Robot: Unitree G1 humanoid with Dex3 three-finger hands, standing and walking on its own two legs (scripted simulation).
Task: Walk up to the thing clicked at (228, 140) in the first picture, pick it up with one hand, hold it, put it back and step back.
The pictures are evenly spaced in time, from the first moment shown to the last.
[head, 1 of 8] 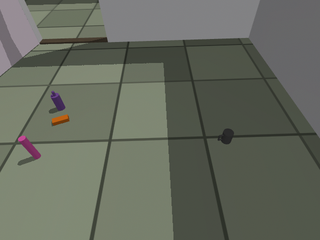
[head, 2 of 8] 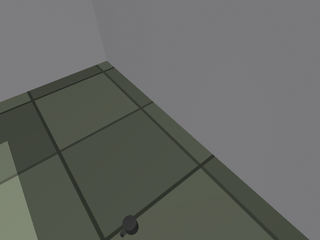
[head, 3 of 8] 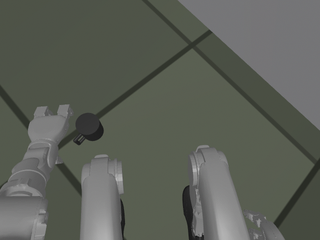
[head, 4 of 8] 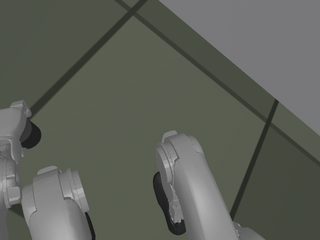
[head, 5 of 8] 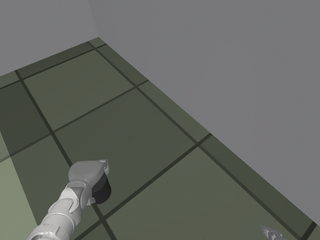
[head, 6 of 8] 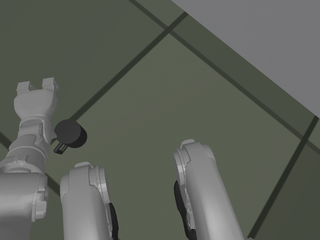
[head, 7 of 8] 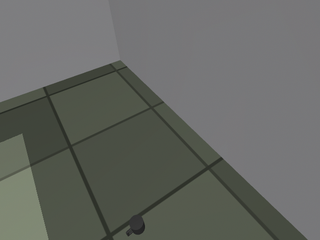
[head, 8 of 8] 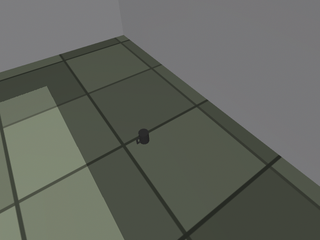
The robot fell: no
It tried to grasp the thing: yes
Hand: left
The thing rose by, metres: 0.65
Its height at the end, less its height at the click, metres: +0.00
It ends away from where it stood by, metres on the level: 0.02
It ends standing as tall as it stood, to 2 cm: yes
